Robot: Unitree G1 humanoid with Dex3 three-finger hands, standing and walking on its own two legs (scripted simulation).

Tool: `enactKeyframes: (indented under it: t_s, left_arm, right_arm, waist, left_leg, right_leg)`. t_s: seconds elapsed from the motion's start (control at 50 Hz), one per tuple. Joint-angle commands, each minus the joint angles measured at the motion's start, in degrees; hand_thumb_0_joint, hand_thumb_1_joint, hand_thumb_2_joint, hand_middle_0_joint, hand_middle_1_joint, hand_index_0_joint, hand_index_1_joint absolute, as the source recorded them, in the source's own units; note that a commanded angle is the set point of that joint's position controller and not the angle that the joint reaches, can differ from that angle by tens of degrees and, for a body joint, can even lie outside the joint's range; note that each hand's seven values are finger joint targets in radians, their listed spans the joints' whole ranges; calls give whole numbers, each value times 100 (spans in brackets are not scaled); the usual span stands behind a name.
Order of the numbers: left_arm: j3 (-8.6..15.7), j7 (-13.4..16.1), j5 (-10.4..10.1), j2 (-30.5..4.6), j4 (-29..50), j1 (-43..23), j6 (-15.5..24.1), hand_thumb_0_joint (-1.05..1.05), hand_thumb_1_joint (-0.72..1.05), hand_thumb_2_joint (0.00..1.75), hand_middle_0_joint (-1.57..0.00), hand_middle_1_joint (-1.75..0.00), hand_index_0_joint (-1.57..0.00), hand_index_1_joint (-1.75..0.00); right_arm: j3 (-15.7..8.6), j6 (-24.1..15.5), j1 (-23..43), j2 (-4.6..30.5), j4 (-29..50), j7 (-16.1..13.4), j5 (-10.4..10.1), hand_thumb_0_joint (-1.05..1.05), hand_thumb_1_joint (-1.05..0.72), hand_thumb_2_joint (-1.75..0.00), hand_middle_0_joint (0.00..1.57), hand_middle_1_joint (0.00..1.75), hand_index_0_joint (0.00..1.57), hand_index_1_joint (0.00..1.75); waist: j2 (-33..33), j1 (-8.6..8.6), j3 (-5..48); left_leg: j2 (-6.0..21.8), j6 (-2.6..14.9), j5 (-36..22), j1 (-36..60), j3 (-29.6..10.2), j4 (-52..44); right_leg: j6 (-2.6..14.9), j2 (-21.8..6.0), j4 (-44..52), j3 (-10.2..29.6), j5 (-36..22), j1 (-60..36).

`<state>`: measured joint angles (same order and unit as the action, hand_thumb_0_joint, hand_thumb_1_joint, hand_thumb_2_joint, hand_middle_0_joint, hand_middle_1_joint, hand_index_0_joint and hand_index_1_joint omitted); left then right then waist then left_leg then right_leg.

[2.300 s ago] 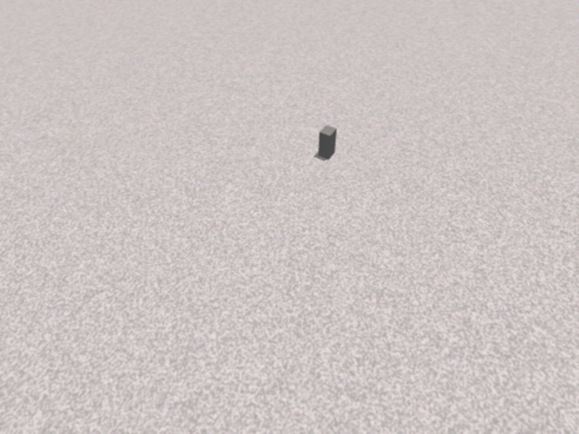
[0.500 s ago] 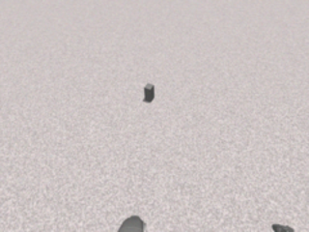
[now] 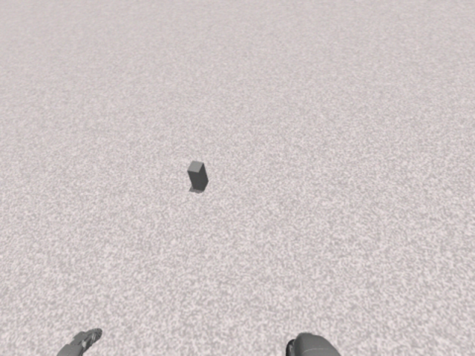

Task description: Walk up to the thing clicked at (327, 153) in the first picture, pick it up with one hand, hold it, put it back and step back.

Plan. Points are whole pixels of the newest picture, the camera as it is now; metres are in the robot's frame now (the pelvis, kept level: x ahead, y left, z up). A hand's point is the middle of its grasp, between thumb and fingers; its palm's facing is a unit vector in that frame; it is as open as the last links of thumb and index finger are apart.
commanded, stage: walk up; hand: left
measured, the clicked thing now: (198, 176) +1.04 +0.26 -0.67
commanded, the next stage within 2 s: none
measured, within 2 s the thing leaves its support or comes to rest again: neither
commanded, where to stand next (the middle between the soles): +0.70 +0.06 m, yaw +0 degrees
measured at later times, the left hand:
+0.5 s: hand (101, 328) +0.21 +0.31 -0.14, palm faces +0.03 -0.93 -0.37, open 7.4 cm
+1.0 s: hand (129, 204) +0.49 +0.30 -0.12, palm faces -0.04 -0.91 -0.41, open 7.4 cm
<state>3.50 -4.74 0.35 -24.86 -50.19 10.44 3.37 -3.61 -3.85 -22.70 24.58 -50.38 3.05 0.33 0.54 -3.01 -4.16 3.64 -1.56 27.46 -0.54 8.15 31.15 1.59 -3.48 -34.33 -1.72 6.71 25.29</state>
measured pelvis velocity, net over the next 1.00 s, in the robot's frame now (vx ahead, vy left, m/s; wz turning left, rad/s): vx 0.40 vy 0.03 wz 0.02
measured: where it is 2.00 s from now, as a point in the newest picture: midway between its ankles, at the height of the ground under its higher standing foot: (240, 253)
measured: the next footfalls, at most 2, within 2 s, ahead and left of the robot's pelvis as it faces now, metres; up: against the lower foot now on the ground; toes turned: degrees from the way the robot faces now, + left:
left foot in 0.48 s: +0.35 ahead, +0.16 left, +0.00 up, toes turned +6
right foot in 0.96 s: +0.54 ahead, -0.08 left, +0.00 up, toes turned -3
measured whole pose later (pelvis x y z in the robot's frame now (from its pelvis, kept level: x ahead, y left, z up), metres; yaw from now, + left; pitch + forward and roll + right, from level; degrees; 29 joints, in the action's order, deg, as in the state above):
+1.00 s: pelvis +0.40 +0.03 +0.00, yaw +1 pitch -3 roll +0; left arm 3.4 -3.1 1.0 -22.3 -50.4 12.8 3.9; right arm -3.2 -2.9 -20.8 24.4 -48.3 2.4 0.0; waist 2.9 -1.7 -6.1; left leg 2.6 1.3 26.4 -6.1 4.1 37.5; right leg 1.5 -1.3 -33.5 -3.4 9.1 21.8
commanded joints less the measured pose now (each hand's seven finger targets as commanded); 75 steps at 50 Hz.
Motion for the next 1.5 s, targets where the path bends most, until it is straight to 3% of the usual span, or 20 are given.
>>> enactKeyframes:
  t_s: [0.0, 0.02, 0.04, 0.16, 0.38, 0.46, 0.5, 0.52, 0.62, 0.76, 0.94, 0.98, 1.0, 1.08, 1.24, 1.32, 1.4, 1.42, 1.44, 1.48]
  left_arm:
    - [655, 242, 33, -1907, 16, 1754, 249, 0, 90, 90, -20, -30, -20, -30]
    - [625, 248, -51, -2047, 95, 1592, 246, 0, 90, 90, -20, -30, -20, -30]
    - [614, 274, -139, -2003, 210, 1210, 230, 0, 90, 90, -20, -30, -20, -30]
    - [346, 334, -111, -1267, 383, 529, 344, 0, 90, 90, -20, -30, -20, -30]
    - [426, 323, -11, -1453, 471, 923, 367, 0, 90, 90, -20, -30, -20, -30]
    - [284, 347, -1, -1245, 528, 942, 282, 0, 90, 90, -20, -30, -20, -30]
    - [129, 366, -112, -725, 547, 1458, 212, 0, 90, 90, -20, -30, -20, -30]
    - [229, 451, -29, -1252, 416, 1188, 152, 0, 90, 90, -20, -30, -20, -30]
    - [180, 307, -126, -1057, 162, 1320, 82, 0, 90, 90, -20, -30, -20, -30]
    - [209, 143, 9, -909, 418, 409, 26, 0, 90, 90, -20, -30, -20, -30]
    - [386, 254, 48, -1069, 118, 1151, 231, 0, 90, 90, -20, -30, -20, -30]
    - [566, 364, 52, -1761, 243, 1676, 302, 0, 90, 90, -20, -30, -20, -30]
    - [554, 364, -43, -1834, 222, 1421, 262, 0, 90, 90, -20, -30, -20, -30]
    - [358, 423, -114, -1259, 379, 808, 261, 0, 90, 90, -20, -30, -20, -30]
    - [403, 327, 39, -1346, 633, 754, 275, 0, 90, 90, -20, -30, -20, -30]
    - [419, 289, 40, -1394, 666, 757, 232, 0, 90, 90, -20, -30, -20, -30]
    - [306, 288, 59, -1235, 700, 615, 138, 0, 90, 90, -20, -30, -20, -30]
    - [191, 289, 52, -907, 707, 922, 119, 0, 90, 90, -20, -30, -20, -30]
    - [-13, 334, -47, -321, 658, 1143, 78, 0, 90, 90, -20, -30, -20, -30]
    - [195, 494, -3, -1145, 389, 1127, -41, 0, 90, 90, -20, -30, -20, -30]
  right_arm:
    - [-92, -149, -72, 621, 732, -74, -7, 0, -90, -90, 20, 30, 20, 30]
    - [-222, -101, 13, 1173, 652, -105, -34, 0, -90, -90, 20, 30, 20, 30]
    - [-268, -66, 150, 1412, 539, -162, 0, 0, -90, -90, 20, 30, 20, 30]
    - [-259, 86, 28, 1003, 216, -17, -41, 0, -90, -90, 20, 30, 20, 30]
    - [-321, -37, 1424, 857, 658, 210, 84, 0, -90, -90, 20, 30, 20, 30]
    - [-506, -109, 84, 1245, 221, 103, 136, 0, -90, -90, 20, 30, 20, 30]
    - [-664, -166, -370, 1929, 369, -27, 151, 0, -90, -90, 20, 30, 20, 30]
    - [-698, -137, -249, 1922, 380, -27, -20, 0, -90, -90, 20, 30, 20, 30]
    - [-355, -215, 462, 1250, 528, -136, -115, 0, -90, -90, 20, 30, 20, 30]
    - [-404, -239, 285, 1370, 644, -130, -34, 0, -90, -90, 20, 30, 20, 30]
    - [-236, -82, 297, 988, 844, -134, -45, 0, -90, -90, 20, 30, 20, 30]
    - [-54, -70, -156, 598, 902, -121, -49, 0, -90, -90, 20, 30, 20, 30]
    - [-222, 0, 5, 1232, 726, -198, -7, 0, -90, -90, 20, 30, 20, 30]
    - [-215, 93, 30, 1034, 388, -143, -97, 0, -90, -90, 20, 30, 20, 30]
    - [-303, 136, 569, 943, 445, 61, 95, 0, -90, -90, 20, 30, 20, 30]
    - [-319, -1, 794, 921, 464, 89, 99, 0, -90, -90, 20, 30, 20, 30]
    - [-399, -103, -27, 1059, 175, -25, 143, 0, -90, -90, 20, 30, 20, 30]
    - [-471, -147, -439, 1320, 77, -97, 146, 0, -90, -90, 20, 30, 20, 30]
    - [-482, -157, -220, 1593, 199, -194, 201, 0, -90, -90, 20, 30, 20, 30]
    - [-520, -94, 95, 1765, 345, -192, 22, 0, -90, -90, 20, 30, 20, 30]
  waist:
    - [-2136, 1033, 1216]
    - [-1659, 985, 1084]
    - [-1212, 902, 848]
    - [-814, 289, 73]
    - [-532, 612, 102]
    - [402, -130, 796]
    - [1815, -163, 1101]
    - [1225, -209, 1049]
    - [721, 319, 157]
    - [768, 81, -220]
    - [-390, 660, 799]
    - [-1648, 780, 1205]
    - [-1204, 795, 970]
    - [-736, 382, 148]
    - [-961, 470, -246]
    - [-788, 517, -81]
    - [-150, -19, 348]
    - [850, -181, 623]
    - [2028, 62, 461]
    - [1122, 117, -48]
  left_leg:
    - [-320, 532, 118, -3193, -196, 3319]
    - [-368, 422, 337, -3764, -657, 3851]
    - [-71, 384, 185, -3777, -936, 4118]
    - [110, 347, -1305, -2772, -1167, 3122]
    - [197, 263, -2018, -2245, -693, 268]
    - [-188, 617, -1424, 8, -528, -233]
    - [1910, 1452, -136, 1331, -4343, -1419]
    - [2161, 1805, -371, 1151, -4625, -1420]
    - [986, 944, -2890, -776, -1656, -1446]
    - [1077, 1456, -2302, -778, -1397, -1794]
    - [428, 894, -2972, -1414, -653, 903]
    - [-547, 458, 243, -3368, -585, 3121]
    - [-306, 455, 416, -3586, -844, 3550]
    - [-3, 365, -692, -3057, -1360, 3099]
    - [189, 27, -1427, -2774, -843, 1399]
    - [176, 115, -1660, -2115, -739, 434]
    - [-141, 325, -1273, -494, -510, -48]
    - [164, 496, -433, 232, -1154, -655]
    - [1514, 864, -673, 159, -3322, -1411]
    - [2209, 1805, -908, -664, -4188, -1584]
  right_leg:
    - [702, -1447, 1208, 2595, 1883, -3787]
    - [1295, -2084, 1848, 4210, 1822, -3775]
    - [1494, -2169, 1925, 4249, 1860, -3270]
    - [768, -879, 1996, 1128, -1, -1234]
    - [914, -1137, 1597, 538, -29, -1584]
    - [575, -585, -664, 3, -761, -841]
    - [92, 662, -3110, -160, 2253, 1431]
    - [196, 251, -3545, 338, 2430, 1505]
    - [43, -102, -2727, 600, 1070, 445]
    - [-180, -319, -1201, 158, 616, 680]
    - [207, 249, 799, -193, 237, -2449]
    - [990, -2027, 1616, 3389, 1107, -3731]
    - [1518, -2363, 1723, 4043, 1393, -3398]
    - [639, -1167, 1870, 1626, 263, -1874]
    - [1047, -1011, 2345, 838, 1839, -993]
    - [1026, -1098, 1906, 829, 1866, -944]
    - [754, -854, 480, 606, 1535, -305]
    - [544, -451, -904, 197, 1063, 99]
    - [63, 338, -2171, -225, 2123, 890]
    - [115, 169, -2926, 392, 2607, 945]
